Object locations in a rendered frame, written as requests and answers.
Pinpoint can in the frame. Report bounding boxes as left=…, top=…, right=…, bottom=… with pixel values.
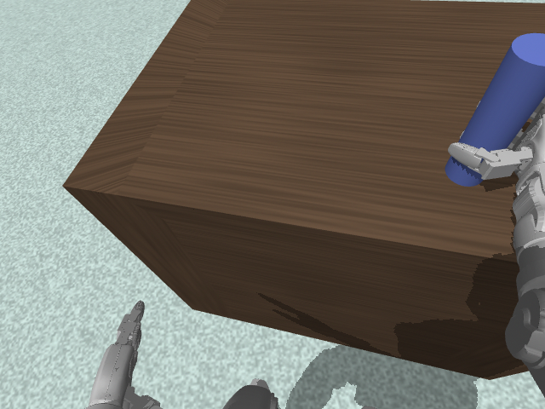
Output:
left=445, top=33, right=545, bottom=187

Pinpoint right robot hand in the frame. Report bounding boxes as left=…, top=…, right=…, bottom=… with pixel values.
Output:
left=448, top=97, right=545, bottom=180

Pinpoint left robot hand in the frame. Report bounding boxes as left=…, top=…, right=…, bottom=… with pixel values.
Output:
left=89, top=301, right=163, bottom=409

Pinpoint right robot arm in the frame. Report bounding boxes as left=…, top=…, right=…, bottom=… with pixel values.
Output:
left=505, top=163, right=545, bottom=397

